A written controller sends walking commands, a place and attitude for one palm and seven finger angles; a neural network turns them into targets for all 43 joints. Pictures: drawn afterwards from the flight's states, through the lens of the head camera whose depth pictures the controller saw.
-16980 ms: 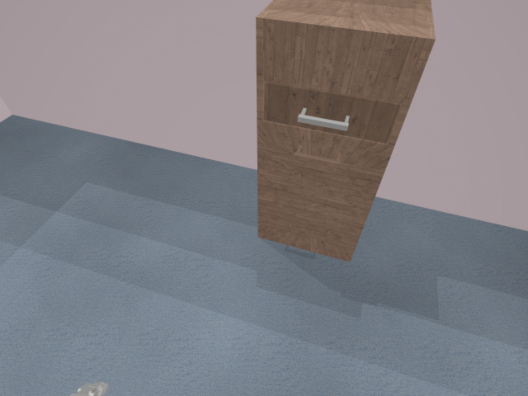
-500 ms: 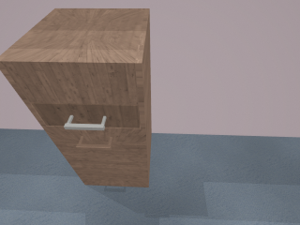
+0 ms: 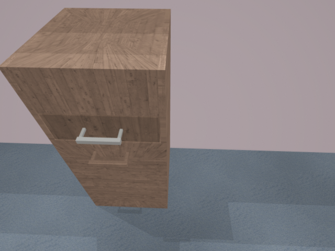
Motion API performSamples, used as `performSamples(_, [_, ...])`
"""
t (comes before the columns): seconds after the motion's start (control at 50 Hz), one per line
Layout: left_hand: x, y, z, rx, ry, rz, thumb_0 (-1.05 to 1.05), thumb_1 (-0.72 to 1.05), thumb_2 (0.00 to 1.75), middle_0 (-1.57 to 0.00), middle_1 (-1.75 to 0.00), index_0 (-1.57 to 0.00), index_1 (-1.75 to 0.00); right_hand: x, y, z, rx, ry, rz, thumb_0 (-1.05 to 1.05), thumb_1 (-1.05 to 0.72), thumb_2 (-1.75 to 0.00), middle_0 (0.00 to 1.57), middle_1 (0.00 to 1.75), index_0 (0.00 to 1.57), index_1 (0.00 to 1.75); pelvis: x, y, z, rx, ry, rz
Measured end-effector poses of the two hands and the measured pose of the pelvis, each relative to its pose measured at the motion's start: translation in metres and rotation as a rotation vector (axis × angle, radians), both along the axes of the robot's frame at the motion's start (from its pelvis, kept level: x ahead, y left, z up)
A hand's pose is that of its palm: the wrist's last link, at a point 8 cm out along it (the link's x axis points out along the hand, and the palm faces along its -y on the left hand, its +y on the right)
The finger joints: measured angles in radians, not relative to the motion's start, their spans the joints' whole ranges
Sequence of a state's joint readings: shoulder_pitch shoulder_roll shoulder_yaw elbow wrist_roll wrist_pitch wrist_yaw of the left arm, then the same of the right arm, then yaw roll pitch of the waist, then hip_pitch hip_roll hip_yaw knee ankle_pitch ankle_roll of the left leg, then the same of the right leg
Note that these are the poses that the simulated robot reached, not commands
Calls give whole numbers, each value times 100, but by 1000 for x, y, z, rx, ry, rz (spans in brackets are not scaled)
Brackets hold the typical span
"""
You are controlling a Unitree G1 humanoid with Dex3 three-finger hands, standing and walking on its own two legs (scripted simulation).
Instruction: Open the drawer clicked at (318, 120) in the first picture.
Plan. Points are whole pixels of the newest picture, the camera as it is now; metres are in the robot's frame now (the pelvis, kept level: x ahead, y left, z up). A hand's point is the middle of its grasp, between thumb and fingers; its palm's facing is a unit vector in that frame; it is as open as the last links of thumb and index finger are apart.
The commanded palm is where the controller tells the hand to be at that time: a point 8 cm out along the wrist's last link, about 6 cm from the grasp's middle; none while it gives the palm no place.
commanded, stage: look again from close up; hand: left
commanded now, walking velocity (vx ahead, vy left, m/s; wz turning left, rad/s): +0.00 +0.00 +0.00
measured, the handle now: (100, 136) +0.47 +0.26 -0.05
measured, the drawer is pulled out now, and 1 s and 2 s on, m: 0.00 0.00 0.00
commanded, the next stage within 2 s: raise the hand with hooked fingers in 0.06 s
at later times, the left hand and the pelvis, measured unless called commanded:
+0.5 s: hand (103, 224) +0.19 +0.17 -0.04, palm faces -0.05 -0.41 -0.91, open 8.1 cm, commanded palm +0.13 +0.22 -0.03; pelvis -0.04 +0.02 -0.03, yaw -2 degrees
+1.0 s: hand (83, 215) +0.21 +0.22 -0.02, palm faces -0.05 -0.14 -0.99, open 11.1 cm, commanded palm +0.18 +0.23 +0.04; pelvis -0.05 +0.01 -0.02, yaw -1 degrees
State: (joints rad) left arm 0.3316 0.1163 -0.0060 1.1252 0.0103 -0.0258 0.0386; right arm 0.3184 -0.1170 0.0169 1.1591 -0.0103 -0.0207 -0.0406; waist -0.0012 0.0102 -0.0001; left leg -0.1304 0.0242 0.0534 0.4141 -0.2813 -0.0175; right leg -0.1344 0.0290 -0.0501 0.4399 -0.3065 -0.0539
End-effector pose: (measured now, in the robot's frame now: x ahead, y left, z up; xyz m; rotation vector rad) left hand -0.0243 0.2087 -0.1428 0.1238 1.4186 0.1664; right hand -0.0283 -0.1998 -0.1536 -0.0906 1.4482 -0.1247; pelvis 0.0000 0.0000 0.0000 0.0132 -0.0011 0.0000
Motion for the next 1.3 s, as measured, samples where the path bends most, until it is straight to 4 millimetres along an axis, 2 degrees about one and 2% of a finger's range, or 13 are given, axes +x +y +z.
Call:
performSamples(0.2, [5, 5, 3, 14, -9, -72, 1, 91, 90, -20, -30, -20, -30, 7, -1, 2, -26, -33, 3, 1, -92, -89, 20, 30, 20, 29, -2, 7, -1, -9, 7, -18])
performSamples(0.32, [108, 52, 92, 377, -518, -341, 6, 93, 88, -21, -33, -20, -33, 65, -32, 13, -135, -423, -16, 3, -93, -89, 20, 30, 20, 29, -16, 17, -7, 7, 32, -9])
performSamples(0.38, [167, 40, 135, 587, -762, -579, 5, 87, 86, -21, -36, -20, -35, 110, -42, 24, -148, -611, 37, 2, -93, -89, 20, 30, 19, 29, -27, 21, -14, 12, 73, 5])
performSamples(0.44, [201, 10, 156, 755, -937, -771, 3, 80, 83, -21, -39, -20, -39, 149, -45, 40, -145, -737, 77, 2, -92, -89, 20, 30, 19, 29, -35, 22, -21, 19, 113, -13])
performSamples(0.5, [199, -18, 151, 807, -1013, -897, 2, 72, 81, -21, -43, -20, -43, 177, -41, 57, -121, -781, 119, 1, -92, -89, 20, 30, 19, 29, -40, 19, -26, 33, 147, -46])
performSamples(0.56, [174, -30, 131, 821, -1002, -976, 1, 64, 78, -22, -47, -21, -47, 197, -33, 68, -102, -778, 189, 1, -91, -90, 20, 30, 19, 29, -44, 14, -32, 40, 160, -51])
performSamples(0.68, [130, 3, 117, 1028, -873, -1040, 0, 48, 72, -25, -57, -24, -56, 223, -8, 64, -59, -772, 285, 1, -91, -90, 20, 30, 19, 29, -51, 7, -42, 22, 162, -21])
performSamples(0.78, [152, 34, 148, 1220, -904, -998, 0, 35, 67, -27, -64, -26, -64, 222, 16, 41, 7, -759, 304, 1, -91, -90, 20, 30, 20, 29, -58, 6, -49, 2, 146, 19])
performSamples(0.88, [193, 26, 177, 1183, -935, -944, 0, 24, 62, -27, -72, -27, -71, 194, 28, 28, 60, -677, 238, 1, -91, -89, 20, 30, 20, 29, -57, 8, -38, 2, 121, 20])
performSamples(0.96, [210, 16, 178, 1083, -905, -1010, 0, 16, 58, -27, -78, -27, -77, 165, 20, 27, 47, -589, 191, 1, -91, -89, 20, 30, 20, 30, -50, 9, -27, 13, 110, -6])
performSamples(1.08, [208, 22, 178, 1033, -898, -1085, 0, 2, 52, -28, -87, -28, -86, 139, -11, 28, -44, -502, 149, 1, -90, -89, 20, 30, 20, 30, -42, 13, -19, 9, 97, -23])
performSamples(1.2, [216, 39, 201, 1132, -970, -1043, 0, -12, 46, -30, -96, -29, -95, 145, -29, 30, -109, -490, 142, 1, -91, -89, 20, 30, 20, 29, -38, 21, -18, 1, 96, -9])
performSamples(1.3, [236, 48, 216, 1171, -965, -1005, -1, -24, 41, -30, -103, -30, -103, 165, -23, 37, -95, -539, 126, 1, -91, -90, 20, 30, 19, 29, -35, 26, -16, -1, 91, -6])
